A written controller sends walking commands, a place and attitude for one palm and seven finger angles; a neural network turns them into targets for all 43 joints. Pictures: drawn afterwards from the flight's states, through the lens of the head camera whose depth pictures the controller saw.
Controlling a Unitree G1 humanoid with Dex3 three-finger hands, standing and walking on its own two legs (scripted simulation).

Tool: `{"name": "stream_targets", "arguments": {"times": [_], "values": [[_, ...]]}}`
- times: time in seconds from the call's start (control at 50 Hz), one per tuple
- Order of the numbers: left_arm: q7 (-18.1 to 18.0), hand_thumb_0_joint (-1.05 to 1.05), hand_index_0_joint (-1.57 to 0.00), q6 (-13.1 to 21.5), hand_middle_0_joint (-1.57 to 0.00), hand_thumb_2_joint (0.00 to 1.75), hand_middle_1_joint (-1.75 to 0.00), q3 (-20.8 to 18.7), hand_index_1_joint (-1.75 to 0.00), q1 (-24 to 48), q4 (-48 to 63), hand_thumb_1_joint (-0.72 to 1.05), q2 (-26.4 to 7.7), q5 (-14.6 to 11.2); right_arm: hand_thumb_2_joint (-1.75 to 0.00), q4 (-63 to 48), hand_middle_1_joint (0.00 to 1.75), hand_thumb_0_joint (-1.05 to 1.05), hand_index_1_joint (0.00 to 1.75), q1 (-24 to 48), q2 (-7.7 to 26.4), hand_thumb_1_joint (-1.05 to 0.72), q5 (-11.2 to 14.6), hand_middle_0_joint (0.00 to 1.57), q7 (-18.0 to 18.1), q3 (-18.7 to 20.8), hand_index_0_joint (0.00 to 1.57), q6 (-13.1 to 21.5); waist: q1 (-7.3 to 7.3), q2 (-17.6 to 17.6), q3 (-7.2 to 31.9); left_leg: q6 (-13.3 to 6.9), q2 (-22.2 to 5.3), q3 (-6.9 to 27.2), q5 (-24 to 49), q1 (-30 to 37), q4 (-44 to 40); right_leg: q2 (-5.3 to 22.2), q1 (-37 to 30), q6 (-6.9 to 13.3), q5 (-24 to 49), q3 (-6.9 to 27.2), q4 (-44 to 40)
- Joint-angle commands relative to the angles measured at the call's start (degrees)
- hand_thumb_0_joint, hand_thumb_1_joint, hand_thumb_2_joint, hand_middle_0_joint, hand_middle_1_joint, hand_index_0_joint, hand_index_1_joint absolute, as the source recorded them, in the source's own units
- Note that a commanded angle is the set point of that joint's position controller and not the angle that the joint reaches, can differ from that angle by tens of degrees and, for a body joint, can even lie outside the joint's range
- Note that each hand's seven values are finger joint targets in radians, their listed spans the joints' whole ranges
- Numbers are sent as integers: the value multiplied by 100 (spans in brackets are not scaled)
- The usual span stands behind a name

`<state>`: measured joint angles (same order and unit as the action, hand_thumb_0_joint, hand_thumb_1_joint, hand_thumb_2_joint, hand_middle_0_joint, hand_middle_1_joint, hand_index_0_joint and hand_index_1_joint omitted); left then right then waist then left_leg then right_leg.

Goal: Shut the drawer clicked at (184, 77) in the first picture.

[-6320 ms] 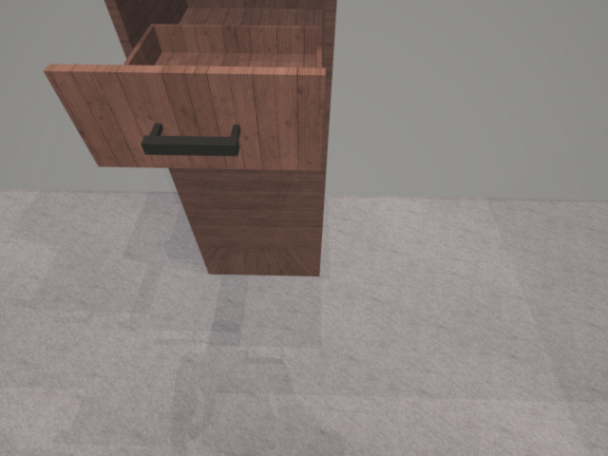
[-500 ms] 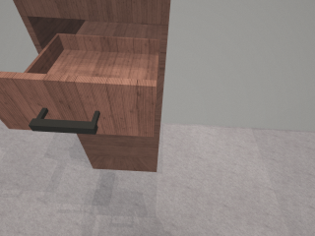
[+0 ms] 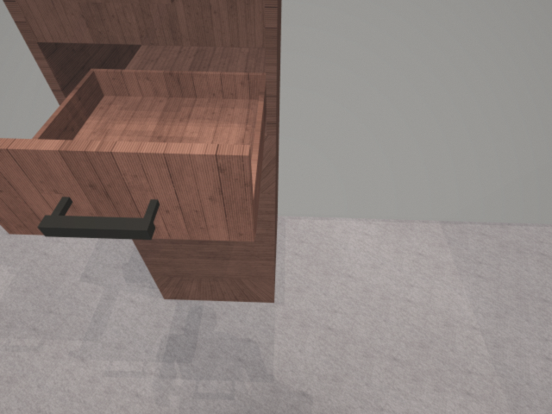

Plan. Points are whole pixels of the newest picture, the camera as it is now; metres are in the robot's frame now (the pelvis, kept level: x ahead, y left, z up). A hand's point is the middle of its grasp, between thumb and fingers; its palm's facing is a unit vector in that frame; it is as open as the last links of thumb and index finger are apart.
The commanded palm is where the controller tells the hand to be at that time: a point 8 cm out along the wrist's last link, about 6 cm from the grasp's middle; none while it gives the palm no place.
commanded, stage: come to a stop and stand still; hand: left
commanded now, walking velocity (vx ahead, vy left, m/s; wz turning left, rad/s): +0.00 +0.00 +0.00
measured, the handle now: (103, 216) +0.33 +0.25 +0.13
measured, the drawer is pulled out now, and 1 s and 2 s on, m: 0.28 0.28 0.28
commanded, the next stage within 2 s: look again from close up in 0.40 s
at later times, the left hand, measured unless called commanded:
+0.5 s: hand out of the picture -0.04 +0.17 -0.17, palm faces +0.05 -0.98 -0.19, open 7.4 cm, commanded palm none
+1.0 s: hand out of the picture +0.01 +0.20 -0.17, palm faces +0.03 -0.97 -0.23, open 7.3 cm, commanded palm none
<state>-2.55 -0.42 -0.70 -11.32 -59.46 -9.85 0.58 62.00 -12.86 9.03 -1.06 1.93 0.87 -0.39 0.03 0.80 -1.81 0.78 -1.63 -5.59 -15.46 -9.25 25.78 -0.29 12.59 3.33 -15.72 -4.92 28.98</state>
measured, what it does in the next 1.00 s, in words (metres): stands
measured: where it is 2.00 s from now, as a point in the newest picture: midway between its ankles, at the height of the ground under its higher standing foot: outside the picture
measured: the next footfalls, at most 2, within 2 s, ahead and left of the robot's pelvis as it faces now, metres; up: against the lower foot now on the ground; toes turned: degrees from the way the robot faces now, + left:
none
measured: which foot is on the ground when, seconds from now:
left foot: down 0.00-1.00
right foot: down 0.00-1.00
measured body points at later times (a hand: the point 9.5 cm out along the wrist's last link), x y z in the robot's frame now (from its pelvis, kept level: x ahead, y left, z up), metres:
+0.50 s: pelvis -0.02 -0.01 +0.01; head -0.02 +0.00 +0.46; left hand -0.05 +0.22 -0.15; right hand -0.05 -0.23 -0.15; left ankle -0.02 +0.13 -0.74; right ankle +0.00 -0.08 -0.74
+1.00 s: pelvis -0.01 +0.02 +0.00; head -0.01 +0.01 +0.45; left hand +0.01 +0.25 -0.15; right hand -0.02 -0.18 -0.17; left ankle -0.02 +0.12 -0.74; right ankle +0.00 -0.08 -0.74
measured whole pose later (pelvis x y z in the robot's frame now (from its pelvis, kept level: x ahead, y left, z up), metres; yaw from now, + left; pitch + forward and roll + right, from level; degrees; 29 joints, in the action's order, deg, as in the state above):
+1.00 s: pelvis -0.01 +0.02 +0.00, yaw +0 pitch -1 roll +1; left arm -2.3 0.9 0.4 -15.3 -62.7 -8.5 0.2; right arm 63.9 -18.3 7.6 -1.2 1.2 -1.5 1.4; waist -0.4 -1.6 -1.1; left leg -1.5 0.4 -5.4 -14.7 -9.3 25.1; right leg 1.1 12.3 1.4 -14.1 -4.2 27.6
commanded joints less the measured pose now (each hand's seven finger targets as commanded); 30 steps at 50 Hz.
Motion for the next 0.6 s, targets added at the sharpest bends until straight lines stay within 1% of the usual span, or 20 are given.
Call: {"name": "stream_targets", "arguments": {"times": [0.0,0.04,0.06,0.08,0.14,0.16,0.18,0.24,0.28,0.3,0.34,0.36,0.44,0.46,0.48,0.5,0.52,0.54,0.56,0.58], "values": [[52,0,-20,131,-20,90,-30,-71,-30,-369,145,90,-662,21,-90,-78,30,0,30,-430,453,-90,30,20,-14,39,20,114,40,-109,-30,-156,-470,532,739,-64,-569,773,-18,-68,910,884,-947],[72,0,-20,151,-20,90,-30,-64,-30,-364,97,90,-698,12,-90,-52,30,0,30,-437,505,-90,20,20,-16,29,20,122,28,-98,-70,-150,-454,540,560,-65,-644,770,0,-58,621,911,-1110],[74,0,-20,149,-20,90,-30,-60,-30,-358,70,90,-691,21,-90,-37,30,0,30,-438,493,-90,29,20,-17,25,20,124,28,-46,-162,-157,-480,542,489,-66,-721,735,23,-75,482,884,-1184],[82,0,-20,162,-20,90,-30,-57,-30,-363,60,90,-717,16,-90,-25,30,0,30,-446,562,-90,30,20,-21,18,20,133,29,-88,-208,-156,-460,565,443,-106,-741,727,40,-75,359,916,-1243],[98,0,-20,183,-20,90,-30,-63,-30,-429,-4,90,-767,4,-90,30,30,0,30,-506,596,-90,21,20,-32,10,20,143,31,-64,-185,-164,-426,559,272,-111,-806,727,19,-71,4,935,-1401],[96,0,-20,176,-20,90,-30,-53,-30,-455,-33,90,-737,9,-90,49,30,0,30,-528,552,-90,23,20,-30,1,20,134,25,-4,-246,-162,-444,559,227,-84,-833,709,59,-72,-82,904,-1445],[99,0,-20,184,-20,90,-30,-61,-30,-467,-45,90,-749,9,-90,67,30,0,30,-572,602,-90,20,20,-33,-1,20,143,20,-54,-259,-164,-425,562,194,-137,-849,707,61,-73,-137,917,-1458],[107,0,-20,193,-20,90,-30,-58,-30,-570,-114,90,-737,-3,-90,110,30,0,30,-635,575,-90,13,20,-34,-8,20,143,23,-87,-268,-170,-408,545,129,-125,-849,709,116,-59,-291,930,-1530],[105,0,-20,186,-20,90,-30,-49,-30,-624,-144,90,-686,1,-90,138,30,0,30,-704,559,-90,15,20,-31,-17,20,138,17,-48,-344,-173,-417,545,52,-168,-891,682,165,-65,-360,918,-1545],[108,0,-20,190,-20,90,-30,-55,-30,-661,-171,90,-704,-2,-90,151,30,0,30,-732,563,-90,13,20,-31,-15,20,141,27,-83,-323,-179,-407,531,32,-167,-883,692,157,-66,-410,925,-1561],[110,0,-20,200,-20,90,-30,-53,-30,-708,-201,90,-706,-7,-90,175,30,0,30,-801,549,-90,15,20,-31,-17,20,147,17,2,-280,-182,-403,517,64,-158,-857,693,139,-61,-422,932,-1563],[105,0,-20,192,-20,90,-30,-42,-30,-749,-209,90,-640,-2,-90,195,30,0,30,-831,493,-90,19,20,-23,-27,20,140,14,3,-302,-180,-421,530,39,-156,-882,672,145,-59,-423,930,-1577],[103,0,-20,217,-20,90,-30,-36,-30,-860,-269,90,-619,-13,-90,227,30,0,30,-930,492,-90,16,20,-20,-32,20,162,21,-31,-193,-183,-403,511,161,-157,-811,693,78,-46,-294,937,-1531],[97,0,-20,210,-20,90,-30,-28,-30,-870,-275,90,-578,-6,-90,241,30,0,30,-949,436,-90,25,20,-12,-38,20,158,11,-10,-252,-172,-440,511,150,-170,-854,667,79,-45,-237,917,-1521],[-144,0,-20,317,-20,90,-30,57,-30,-1232,-460,90,-471,80,-90,-60,30,0,30,-270,613,-90,23,20,-106,-34,20,201,201,-584,-696,45,-476,150,-44,-821,367,1081,211,-442,1251,1109,-1378],[-80,0,-20,343,-20,90,-30,-10,-30,-1061,-202,90,-915,46,-90,-237,30,0,30,-740,202,-90,45,20,-127,-63,20,66,-163,-327,23,-8,-186,429,-482,-519,724,1443,223,-14,-165,1677,-1609],[-40,0,-20,352,-20,90,-30,-31,-30,-767,-95,90,-848,39,-90,-181,30,0,30,-968,276,-90,23,20,-144,-27,20,61,-284,-224,141,-53,-234,401,-420,-320,812,1371,605,262,-1230,1482,-1647],[-25,0,-20,349,-20,90,-30,-43,-30,-650,-34,90,-797,41,-90,-170,30,0,30,-1171,251,-90,13,20,-157,-28,20,71,-351,-197,152,-77,-165,396,-152,-217,734,1238,820,317,-1303,1337,-1568],[-7,0,-20,347,-20,90,-30,-64,-30,-557,25,90,-767,34,-90,-157,30,0,30,-1345,209,-90,-7,20,-155,-39,20,100,-373,-257,253,-94,-182,383,58,2,471,1139,840,330,-1025,1109,-1374],[5,0,-20,325,-20,90,-30,-49,-30,-561,10,90,-651,21,-90,-178,30,0,30,-1384,266,-90,-13,20,-147,-50,20,131,-336,-180,84,-121,-237,491,12,-109,264,982,931,249,-1108,999,-1188]]}}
